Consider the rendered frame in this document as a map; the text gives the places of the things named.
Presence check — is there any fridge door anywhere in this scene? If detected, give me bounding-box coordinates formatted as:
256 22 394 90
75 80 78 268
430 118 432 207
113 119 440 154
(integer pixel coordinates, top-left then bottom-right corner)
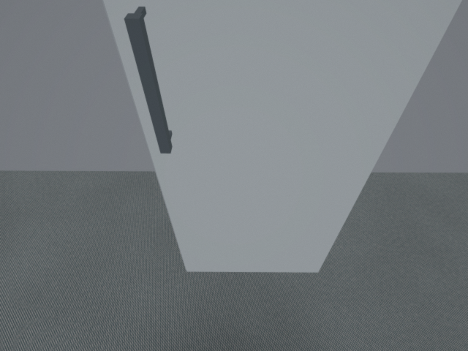
103 0 462 273

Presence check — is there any handle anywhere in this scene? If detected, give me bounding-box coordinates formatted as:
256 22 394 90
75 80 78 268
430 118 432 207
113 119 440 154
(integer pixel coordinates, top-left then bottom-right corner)
124 7 172 154

